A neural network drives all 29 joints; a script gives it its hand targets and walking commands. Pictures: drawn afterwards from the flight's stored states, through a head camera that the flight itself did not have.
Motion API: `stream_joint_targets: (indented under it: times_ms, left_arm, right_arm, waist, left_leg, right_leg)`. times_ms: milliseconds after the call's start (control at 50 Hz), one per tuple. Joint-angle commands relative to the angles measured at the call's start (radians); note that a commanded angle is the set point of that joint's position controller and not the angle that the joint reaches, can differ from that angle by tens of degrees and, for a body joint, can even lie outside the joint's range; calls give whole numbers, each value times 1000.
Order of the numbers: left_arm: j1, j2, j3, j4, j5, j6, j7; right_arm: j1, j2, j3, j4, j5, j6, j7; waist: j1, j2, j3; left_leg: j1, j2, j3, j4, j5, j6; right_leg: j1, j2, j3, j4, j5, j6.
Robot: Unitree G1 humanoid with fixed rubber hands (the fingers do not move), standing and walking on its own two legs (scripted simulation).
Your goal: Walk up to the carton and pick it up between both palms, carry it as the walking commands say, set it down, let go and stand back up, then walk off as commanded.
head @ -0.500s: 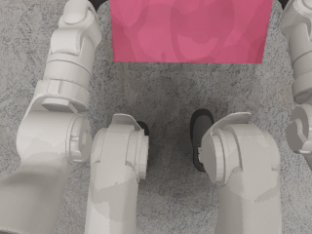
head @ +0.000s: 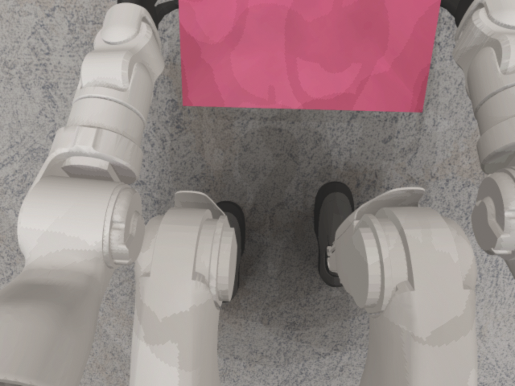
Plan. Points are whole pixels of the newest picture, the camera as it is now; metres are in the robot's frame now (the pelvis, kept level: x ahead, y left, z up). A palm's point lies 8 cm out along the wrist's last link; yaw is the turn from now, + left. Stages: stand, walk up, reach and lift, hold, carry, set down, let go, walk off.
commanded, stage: set down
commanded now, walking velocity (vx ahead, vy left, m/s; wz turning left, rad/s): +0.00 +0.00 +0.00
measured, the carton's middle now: out of the picture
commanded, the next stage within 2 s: none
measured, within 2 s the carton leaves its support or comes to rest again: rests again in 0.12 s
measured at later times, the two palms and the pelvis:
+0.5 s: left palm (144, 14) +0.54 +0.14 -0.19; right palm (472, 4) +0.52 -0.24 -0.19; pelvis +0.00 +0.00 -0.01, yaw +0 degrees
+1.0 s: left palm (143, 9) +0.54 +0.14 -0.19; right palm (473, 2) +0.52 -0.24 -0.19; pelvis +0.00 +0.00 -0.01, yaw +1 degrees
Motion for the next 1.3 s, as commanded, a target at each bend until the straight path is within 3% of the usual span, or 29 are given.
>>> stream_joint_targets:
  times_ms: [0,20,80,100,180,220,300,320,360,500,660,720,740,780,800,820,880,900,940,960,980,1020,1080,1120,1140,1160,1200,1260,1280]
  left_arm:
    - [-662,-810,-271,-285,-68,-38,-246]
    - [-690,-818,-286,-328,-77,-45,-242]
    - [-664,-791,-281,-293,-80,-48,-234]
    - [-679,-802,-290,-304,-84,-52,-233]
    - [-635,-774,-273,-278,-70,-59,-227]
    - [-636,-775,-262,-267,-72,-64,-229]
    - [-628,-765,-268,-241,-75,-66,-233]
    - [-652,-762,-268,-251,-77,-66,-235]
    - [-663,-761,-269,-247,-74,-69,-235]
    - [-643,-732,-252,-205,-68,-73,-237]
    - [-608,-707,-236,-133,-55,-69,-239]
    - [-610,-708,-226,-143,-42,-65,-241]
    - [-611,-697,-218,-144,-37,-67,-238]
    - [-613,-673,-213,-116,-34,-70,-237]
    - [-604,-697,-223,-134,-31,-72,-237]
    - [-601,-687,-208,-114,-28,-67,-239]
    - [-608,-651,-200,-126,-17,-71,-239]
    - [-606,-633,-195,-117,-29,-73,-234]
    - [-600,-624,-201,-110,-21,-71,-230]
    - [-576,-615,-190,-88,-17,-71,-230]
    - [-579,-592,-182,-97,-12,-72,-223]
    - [-560,-536,-166,-83,-15,-75,-212]
    - [-540,-452,-162,-78,-7,-83,-189]
    - [-482,-301,-134,-55,-4,-92,-153]
    - [-460,-215,-121,-65,-5,-100,-131]
    - [-431,-132,-111,-62,-4,-108,-108]
    - [-360,19,-99,-27,-17,-114,-64]
    - [-314,114,-59,-17,-11,-120,-27]
    - [-311,133,-54,4,-14,-117,-21]
  right_arm:
    - [-555,842,183,-266,52,-36,247]
    - [-594,828,181,-319,69,-46,248]
    - [-594,817,194,-304,73,-51,242]
    - [-584,816,193,-304,77,-54,241]
    - [-603,813,198,-309,90,-62,241]
    - [-583,802,202,-292,84,-63,240]
    - [-574,791,180,-255,73,-65,239]
    - [-575,774,181,-256,72,-69,238]
    - [-572,782,180,-229,63,-65,239]
    - [-548,778,171,-191,59,-69,241]
    - [-531,754,149,-156,33,-68,247]
    - [-542,743,157,-146,39,-65,247]
    - [-555,747,147,-162,38,-68,250]
    - [-522,732,133,-111,26,-65,250]
    - [-515,742,133,-122,23,-70,249]
    - [-536,720,137,-127,29,-71,250]
    - [-532,708,135,-101,24,-67,247]
    - [-527,684,123,-120,22,-74,244]
    - [-532,646,122,-119,16,-81,236]
    - [-501,647,115,-94,6,-80,233]
    - [-499,628,106,-97,12,-84,232]
    - [-485,567,115,-100,15,-90,218]
    - [-461,488,91,-84,7,-99,196]
    - [-423,344,67,-71,10,-110,165]
    - [-364,240,39,-55,-2,-122,140]
    - [-343,145,24,-50,2,-133,114]
    - [-296,-9,1,-25,2,-146,70]
    - [-274,-86,-35,-21,2,-154,33]
    - [-259,-102,-38,-6,4,-152,27]
  waist:
    - [-63,-18,-1424]
    - [-66,9,-1440]
    - [-47,-5,-1412]
    - [-64,7,-1424]
    - [-35,-2,-1402]
    - [-46,-24,-1382]
    - [-64,2,-1327]
    - [-52,27,-1328]
    - [-66,10,-1304]
    - [-51,10,-1216]
    - [-72,-2,-1133]
    - [-64,-1,-1126]
    - [-39,11,-1107]
    - [-78,-20,-1077]
    - [-60,13,-1077]
    - [-72,6,-1092]
    - [-55,4,-1063]
    - [-75,-1,-1060]
    - [-71,28,-1064]
    - [-78,0,-1069]
    - [-70,25,-1065]
    - [-71,-5,-1053]
    - [-68,11,-1098]
    - [-61,5,-1137]
    - [-90,-5,-1126]
    - [-58,10,-1149]
    - [-64,0,-1198]
    - [-43,-4,-1258]
    - [-55,-10,-1298]
  left_leg:
    - [360,10,6,-184,261,22]
    - [372,7,6,-178,271,19]
    - [389,9,-1,-186,290,21]
    - [391,12,1,-177,287,19]
    - [399,11,-10,-180,304,26]
    - [363,10,-5,-169,291,26]
    - [353,10,-10,-180,271,27]
    - [349,15,-6,-175,278,23]
    - [328,13,-2,-176,251,24]
    - [310,19,-5,-171,241,25]
    - [287,17,-13,-171,203,25]
    - [288,30,-14,-170,193,29]
    - [285,24,-16,-175,185,30]
    - [263,27,-21,-178,164,31]
    - [277,26,-14,-186,168,26]
    - [294,27,-19,-179,167,27]
    - [274,31,-16,-173,172,30]
    - [282,28,-25,-178,157,29]
    - [282,36,-23,-169,176,22]
    - [301,29,-29,-177,180,24]
    - [302,30,-28,-181,161,21]
    - [276,33,-21,-171,171,21]
    - [295,36,-32,-176,182,14]
    - [327,36,-26,-172,209,5]
    - [308,38,-29,-181,206,0]
    - [311,40,-23,-186,224,-7]
    - [290,51,-29,-179,234,-10]
    - [307,49,-40,-180,265,-8]
    - [329,52,-39,-164,281,-12]
  right_leg:
    - [655,47,-4,-102,299,-19]
    - [651,44,2,-104,308,-23]
    - [643,41,-7,-102,313,-18]
    - [652,41,1,-101,319,-23]
    - [627,42,-3,-89,321,-16]
    - [649,39,9,-96,324,-20]
    - [621,34,8,-96,309,-19]
    - [621,32,16,-99,313,-28]
    - [614,33,20,-104,295,-30]
    - [576,30,31,-108,273,-30]
    - [540,24,27,-109,233,-28]
    - [545,19,38,-108,227,-33]
    - [502,18,31,-100,205,-30]
    - [505,18,25,-97,202,-28]
    - [497,17,34,-110,196,-33]
    - [501,13,26,-107,194,-28]
    - [503,13,43,-99,205,-26]
    - [500,13,32,-102,188,-20]
    - [508,7,45,-100,207,-27]
    - [514,8,35,-99,212,-26]
    - [509,6,37,-97,201,-25]
    - [534,6,40,-103,205,-19]
    - [548,-1,38,-83,226,-15]
    - [571,1,34,-91,242,-11]
    - [564,0,33,-99,246,-3]
    - [589,-7,46,-108,265,-8]
    - [615,-12,43,-96,292,0]
    - [609,-13,54,-107,320,9]
    - [624,-16,62,-104,344,10]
